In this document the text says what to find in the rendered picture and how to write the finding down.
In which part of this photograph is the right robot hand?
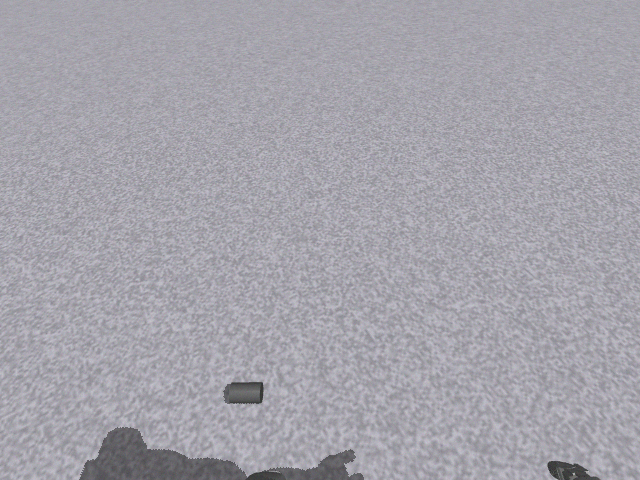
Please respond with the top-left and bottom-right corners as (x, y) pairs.
(547, 461), (601, 480)

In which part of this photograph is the can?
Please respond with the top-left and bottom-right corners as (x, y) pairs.
(229, 382), (263, 403)

